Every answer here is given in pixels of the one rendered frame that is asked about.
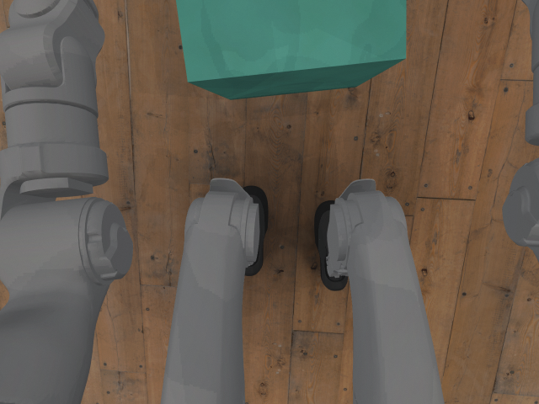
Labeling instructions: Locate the right robot shin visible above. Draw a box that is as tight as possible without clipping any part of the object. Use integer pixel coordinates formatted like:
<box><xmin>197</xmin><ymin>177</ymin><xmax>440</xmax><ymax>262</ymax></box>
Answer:
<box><xmin>326</xmin><ymin>178</ymin><xmax>408</xmax><ymax>277</ymax></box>

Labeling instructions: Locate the robot left thigh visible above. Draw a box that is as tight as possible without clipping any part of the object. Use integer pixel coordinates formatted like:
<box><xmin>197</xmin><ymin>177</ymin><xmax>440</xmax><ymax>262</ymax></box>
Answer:
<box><xmin>161</xmin><ymin>191</ymin><xmax>260</xmax><ymax>404</ymax></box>

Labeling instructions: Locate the robot right upper arm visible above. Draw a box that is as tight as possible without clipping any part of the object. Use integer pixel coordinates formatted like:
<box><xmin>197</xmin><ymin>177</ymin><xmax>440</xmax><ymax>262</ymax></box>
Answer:
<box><xmin>502</xmin><ymin>157</ymin><xmax>539</xmax><ymax>262</ymax></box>

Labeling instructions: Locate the carton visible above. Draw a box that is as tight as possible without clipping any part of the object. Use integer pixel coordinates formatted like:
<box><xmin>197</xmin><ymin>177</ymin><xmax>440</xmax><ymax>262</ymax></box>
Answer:
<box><xmin>176</xmin><ymin>0</ymin><xmax>407</xmax><ymax>100</ymax></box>

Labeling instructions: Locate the right robot forearm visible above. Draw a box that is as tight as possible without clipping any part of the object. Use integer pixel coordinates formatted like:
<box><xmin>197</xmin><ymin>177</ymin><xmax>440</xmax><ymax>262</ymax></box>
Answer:
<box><xmin>521</xmin><ymin>0</ymin><xmax>539</xmax><ymax>146</ymax></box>

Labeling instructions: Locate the left robot forearm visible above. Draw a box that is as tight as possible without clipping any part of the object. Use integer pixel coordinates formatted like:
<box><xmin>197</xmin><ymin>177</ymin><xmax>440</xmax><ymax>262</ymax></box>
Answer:
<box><xmin>0</xmin><ymin>0</ymin><xmax>109</xmax><ymax>283</ymax></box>

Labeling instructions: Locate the robot left upper arm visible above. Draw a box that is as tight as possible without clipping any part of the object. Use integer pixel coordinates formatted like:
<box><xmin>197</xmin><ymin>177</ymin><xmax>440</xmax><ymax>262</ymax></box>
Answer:
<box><xmin>0</xmin><ymin>197</ymin><xmax>133</xmax><ymax>404</ymax></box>

